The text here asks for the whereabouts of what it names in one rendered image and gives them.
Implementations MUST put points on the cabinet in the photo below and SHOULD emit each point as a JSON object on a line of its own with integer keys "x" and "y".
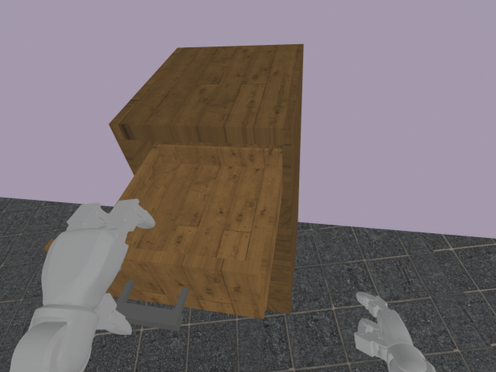
{"x": 236, "y": 96}

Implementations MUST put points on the left robot hand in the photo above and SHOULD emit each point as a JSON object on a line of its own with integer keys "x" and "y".
{"x": 83, "y": 261}

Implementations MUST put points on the drawer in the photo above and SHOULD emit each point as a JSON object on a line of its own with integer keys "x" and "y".
{"x": 216, "y": 211}

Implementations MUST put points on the right robot forearm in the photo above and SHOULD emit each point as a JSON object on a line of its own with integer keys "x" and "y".
{"x": 404, "y": 357}

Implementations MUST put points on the left robot forearm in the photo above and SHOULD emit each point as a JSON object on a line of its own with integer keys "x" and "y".
{"x": 59, "y": 339}

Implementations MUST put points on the right robot hand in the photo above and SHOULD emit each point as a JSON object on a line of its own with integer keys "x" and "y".
{"x": 374, "y": 339}

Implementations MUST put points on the handle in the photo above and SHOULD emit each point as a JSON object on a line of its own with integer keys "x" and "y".
{"x": 161, "y": 318}

